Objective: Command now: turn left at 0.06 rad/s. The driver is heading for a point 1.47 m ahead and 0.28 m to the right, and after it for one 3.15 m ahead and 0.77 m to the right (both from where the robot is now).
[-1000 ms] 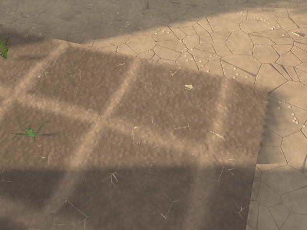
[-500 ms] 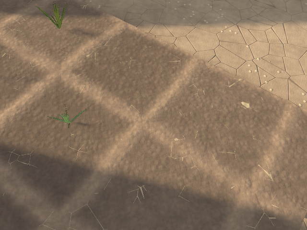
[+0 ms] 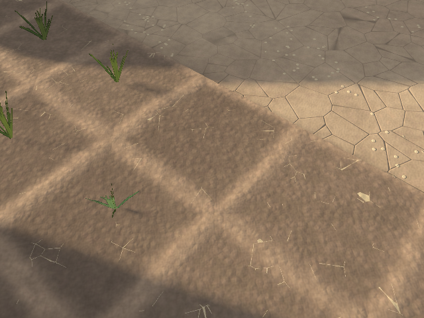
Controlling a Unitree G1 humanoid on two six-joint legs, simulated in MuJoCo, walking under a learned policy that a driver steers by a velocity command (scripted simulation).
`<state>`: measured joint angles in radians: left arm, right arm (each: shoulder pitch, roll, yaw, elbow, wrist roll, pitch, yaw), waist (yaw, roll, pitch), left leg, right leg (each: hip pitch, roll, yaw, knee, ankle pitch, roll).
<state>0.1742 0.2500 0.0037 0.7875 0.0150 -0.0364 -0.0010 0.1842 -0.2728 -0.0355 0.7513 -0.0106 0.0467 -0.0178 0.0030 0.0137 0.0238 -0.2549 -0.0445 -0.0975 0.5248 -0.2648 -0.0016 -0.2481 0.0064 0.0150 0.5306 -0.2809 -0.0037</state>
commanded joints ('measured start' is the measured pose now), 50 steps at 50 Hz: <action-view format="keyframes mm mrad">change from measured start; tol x2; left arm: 1 -21 133 29 -58 -3 -8 4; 17 -11 126 17 5 -2 5 8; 50 93 104 3 158 -11 5 23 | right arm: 1 -5 -96 -26 -46 -1 -16 -4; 50 64 -58 15 294 7 -41 -32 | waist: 1 4 -32 -62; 7 13 15 -53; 50 4 -12 11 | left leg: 1 50 55 -48 -39 228 40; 3 44 60 -56 -43 241 42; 11 33 67 -68 -62 191 40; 28 54 51 -44 -88 134 28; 50 50 44 -18 -112 140 18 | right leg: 1 8 -78 78 -89 164 -43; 8 24 -50 50 -69 143 -35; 29 -11 -39 51 -137 31 -31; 50 5 -29 43 -158 59 -38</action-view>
